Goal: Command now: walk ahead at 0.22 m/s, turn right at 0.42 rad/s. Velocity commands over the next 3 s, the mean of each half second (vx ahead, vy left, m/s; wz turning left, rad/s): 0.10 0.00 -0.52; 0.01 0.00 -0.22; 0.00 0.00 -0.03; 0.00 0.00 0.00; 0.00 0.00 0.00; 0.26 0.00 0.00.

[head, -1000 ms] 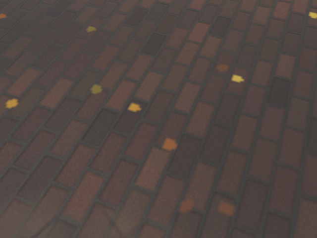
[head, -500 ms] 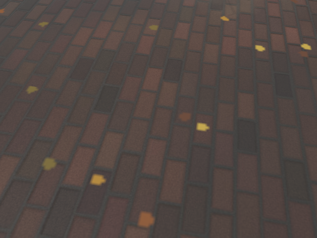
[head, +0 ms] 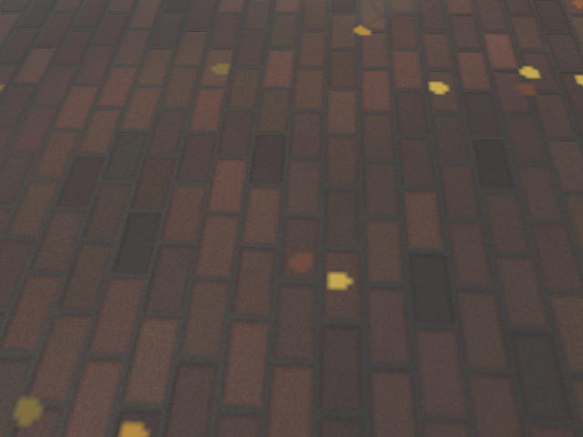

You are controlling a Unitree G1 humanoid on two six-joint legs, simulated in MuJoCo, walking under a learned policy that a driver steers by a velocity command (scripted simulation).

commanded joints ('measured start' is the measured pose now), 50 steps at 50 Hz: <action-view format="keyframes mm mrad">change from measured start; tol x16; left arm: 1 12 155 50 -58 10 -4 8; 20 174 217 74 -17 -11 69 66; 50 -44 78 7 72 0 52 41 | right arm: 1 47 -97 -32 -72 -9 13 -15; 13 -187 -81 -33 -156 2 37 -12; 50 -46 -37 -25 3 1 75 -18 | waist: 1 -19 -95 -150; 16 -16 -158 -141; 19 31 231 -221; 35 36 142 -135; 38 15 -271 -152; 50 -11 -123 -103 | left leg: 1 -114 39 -40 -30 60 -24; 15 54 -70 -89 -634 238 -18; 19 436 412 -532 -772 894 331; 24 272 211 -170 -800 642 240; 34 266 225 -106 -756 575 252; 36 137 171 -62 -689 388 139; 38 -14 19 36 -430 -139 -5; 43 18 38 -27 -249 -19 -51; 50 258 17 13 -751 308 -26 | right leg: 1 183 -254 264 -139 619 -213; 16 169 -137 434 33 210 -83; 19 -204 63 150 536 -583 84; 24 -205 -33 71 717 -333 173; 33 64 -52 -18 184 -219 127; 36 320 -85 31 -117 60 41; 37 439 -311 286 -114 326 -33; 39 196 -368 337 -172 144 -201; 50 201 -224 190 -73 242 -97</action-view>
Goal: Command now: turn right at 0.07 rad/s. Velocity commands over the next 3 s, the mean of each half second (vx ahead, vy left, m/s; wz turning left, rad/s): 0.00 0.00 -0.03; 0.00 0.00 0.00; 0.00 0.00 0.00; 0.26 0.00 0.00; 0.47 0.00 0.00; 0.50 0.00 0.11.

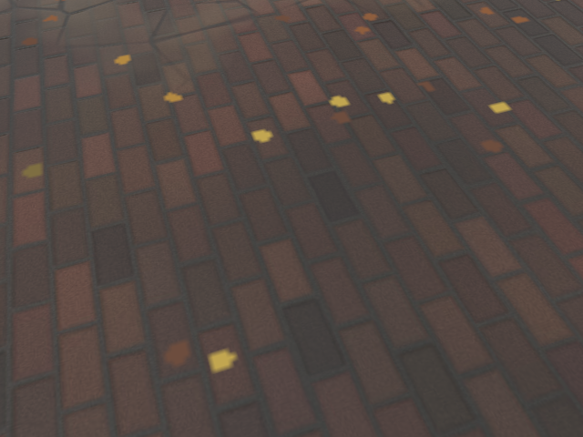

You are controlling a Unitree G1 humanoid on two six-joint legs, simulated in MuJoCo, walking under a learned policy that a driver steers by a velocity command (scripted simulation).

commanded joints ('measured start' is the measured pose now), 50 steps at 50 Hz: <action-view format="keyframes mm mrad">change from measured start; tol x2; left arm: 1 16 135 33 -12 -5 -15 1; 2 47 144 37 -2 7 -22 -6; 6 -24 139 40 30 -1 -6 10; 26 31 136 41 254 -7 -4 25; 50 78 104 22 343 -9 -2 30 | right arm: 1 27 -97 -12 -35 -18 -16 0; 2 26 -158 -23 -36 -16 -14 -2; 5 -8 -90 -12 -12 -17 -26 12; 7 -11 -80 -7 2 -16 -38 10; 30 41 -53 20 133 -9 -38 -11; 50 111 -25 34 195 -6 -39 -16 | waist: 1 2 -93 -89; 3 42 52 -63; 4 14 19 -41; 18 9 -43 -10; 50 20 -39 8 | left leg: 1 158 32 -39 -220 343 34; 2 168 65 -50 -175 416 64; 3 82 45 -36 -163 271 98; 4 50 32 -35 -185 210 101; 13 50 6 -16 -207 162 73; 50 29 -29 4 -211 157 87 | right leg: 1 24 -186 179 -94 273 -83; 2 -1 -130 134 -87 165 -48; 3 38 -84 82 -97 103 -17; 4 56 -78 74 -74 89 -2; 8 60 -81 72 -69 142 -7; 50 34 -68 31 -85 137 19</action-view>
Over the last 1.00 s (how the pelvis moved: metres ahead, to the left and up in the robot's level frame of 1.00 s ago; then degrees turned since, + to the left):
0.11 -0.02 0.00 -22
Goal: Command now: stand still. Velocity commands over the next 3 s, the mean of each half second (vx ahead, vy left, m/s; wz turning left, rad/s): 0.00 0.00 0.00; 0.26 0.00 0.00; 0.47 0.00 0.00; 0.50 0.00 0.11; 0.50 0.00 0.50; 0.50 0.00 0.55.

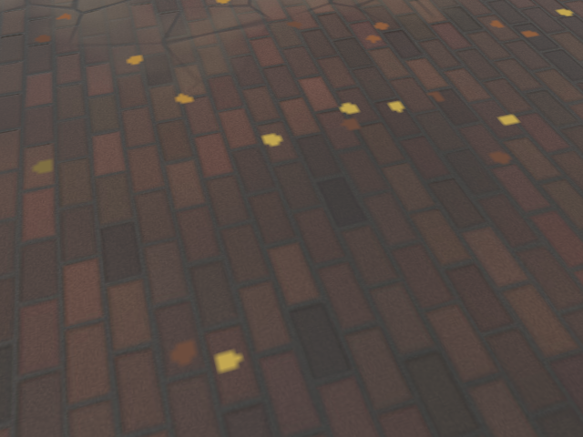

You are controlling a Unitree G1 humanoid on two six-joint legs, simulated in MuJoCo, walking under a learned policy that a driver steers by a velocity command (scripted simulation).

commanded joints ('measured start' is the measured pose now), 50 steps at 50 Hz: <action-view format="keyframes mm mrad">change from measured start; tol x16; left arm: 1 25 104 13 -18 0 -6 3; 38 84 13 -1 -79 -28 -107 -28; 43 536 208 58 36 -16 -131 -40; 50 372 47 -4 -45 1 -105 -32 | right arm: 1 47 -101 -17 -18 1 -7 -3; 36 230 -146 -59 19 36 -49 3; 50 -108 -46 -50 -161 33 -110 70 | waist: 1 1 -3 1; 37 -29 177 110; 40 81 140 133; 43 158 -293 38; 50 42 -80 67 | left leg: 1 -46 16 -13 -86 101 12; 27 -57 9 -14 -79 102 20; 31 -141 1 -37 -79 -440 74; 38 -115 283 -457 -279 -519 244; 40 -267 195 -310 -197 -409 180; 42 -538 -38 39 347 -122 51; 44 -742 2 -79 744 -226 70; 50 -696 98 15 607 74 61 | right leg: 1 10 -23 18 -74 131 -21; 27 -11 -21 5 -67 120 -16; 32 -161 3 -4 -17 -442 -71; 37 -263 6 -67 242 -186 -75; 40 37 3 -64 2 -162 -117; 43 411 -386 662 -287 -122 -294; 50 290 -221 147 -315 330 -179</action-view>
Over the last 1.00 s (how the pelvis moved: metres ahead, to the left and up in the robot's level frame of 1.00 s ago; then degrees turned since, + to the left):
0.00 0.02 0.00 0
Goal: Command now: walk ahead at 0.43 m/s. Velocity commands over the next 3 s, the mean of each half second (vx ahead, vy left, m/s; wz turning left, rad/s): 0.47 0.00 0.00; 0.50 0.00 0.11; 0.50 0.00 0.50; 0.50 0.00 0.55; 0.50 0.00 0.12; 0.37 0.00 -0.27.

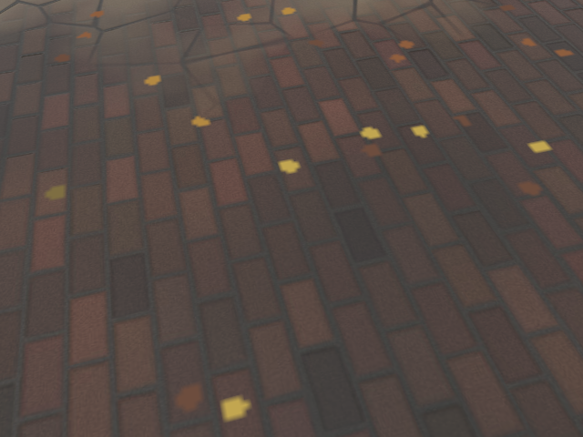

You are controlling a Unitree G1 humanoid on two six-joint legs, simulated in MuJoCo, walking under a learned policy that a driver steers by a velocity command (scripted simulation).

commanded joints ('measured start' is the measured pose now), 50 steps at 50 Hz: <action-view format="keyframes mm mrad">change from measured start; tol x32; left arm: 1 40 105 4 -40 9 13 18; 14 139 21 -12 -86 0 -3 5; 35 -564 122 36 -339 -17 -11 -23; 41 -9 382 128 -216 11 -15 -14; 50 -268 163 66 -217 23 -37 -7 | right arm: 1 -135 -2 6 -99 -8 -5 18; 50 93 -45 -31 -48 3 62 -27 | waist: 1 0 -97 147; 9 -36 -135 144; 14 -174 231 -421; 24 -21 18 84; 37 -88 40 92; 42 86 -245 -383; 50 -61 -96 36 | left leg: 1 -245 46 9 -158 122 -29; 12 567 -67 26 -566 215 95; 14 1051 360 -812 -821 -114 316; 21 312 154 -227 -1021 142 183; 39 620 152 -68 -657 688 79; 42 -104 -94 -156 174 -290 -22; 50 -52 90 -137 -5 74 -16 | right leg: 1 43 -226 164 -171 395 -132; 7 -24 -249 97 -234 401 -124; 11 102 -251 36 134 992 -65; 15 -665 -20 170 1131 -194 0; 36 -641 -116 24 209 303 1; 39 -277 -41 -32 164 243 -59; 41 433 -430 563 128 80 -268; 50 -151 -292 64 -175 318 -142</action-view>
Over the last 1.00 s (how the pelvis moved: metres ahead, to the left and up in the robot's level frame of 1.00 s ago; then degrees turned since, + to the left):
0.11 -0.02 0.00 0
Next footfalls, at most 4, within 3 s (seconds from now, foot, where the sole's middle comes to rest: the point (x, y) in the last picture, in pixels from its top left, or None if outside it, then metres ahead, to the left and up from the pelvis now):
0.24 left None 0.33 0.14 -0.78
0.80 right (370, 391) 0.64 -0.10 -0.78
1.36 left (263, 296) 0.90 0.17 -0.78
1.84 right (289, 204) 1.25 0.12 -0.78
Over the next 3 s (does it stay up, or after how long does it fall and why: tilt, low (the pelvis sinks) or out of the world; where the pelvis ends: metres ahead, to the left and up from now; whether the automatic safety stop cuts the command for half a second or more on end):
stays up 1.50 0.48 -0.01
